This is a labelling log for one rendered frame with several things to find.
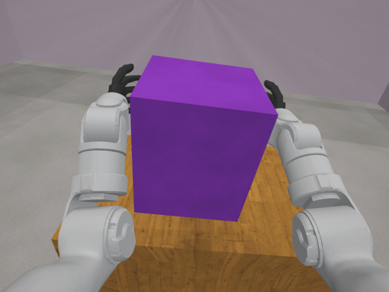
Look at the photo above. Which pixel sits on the left robot upper arm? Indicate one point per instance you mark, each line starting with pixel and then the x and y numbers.
pixel 92 242

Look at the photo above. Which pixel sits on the carton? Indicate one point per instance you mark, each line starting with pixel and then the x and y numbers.
pixel 198 133

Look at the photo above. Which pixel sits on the robot left forearm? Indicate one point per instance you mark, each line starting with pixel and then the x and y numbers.
pixel 101 154

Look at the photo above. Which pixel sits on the right robot hand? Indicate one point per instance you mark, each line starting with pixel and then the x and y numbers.
pixel 276 97

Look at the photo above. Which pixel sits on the robot right forearm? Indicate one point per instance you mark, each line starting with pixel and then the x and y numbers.
pixel 312 182

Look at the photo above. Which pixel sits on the right robot upper arm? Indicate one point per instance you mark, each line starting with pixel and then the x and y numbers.
pixel 336 242

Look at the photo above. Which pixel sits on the left robot hand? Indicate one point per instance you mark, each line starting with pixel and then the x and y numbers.
pixel 119 81

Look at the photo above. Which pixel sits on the pedestal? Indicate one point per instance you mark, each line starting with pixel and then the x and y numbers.
pixel 183 254

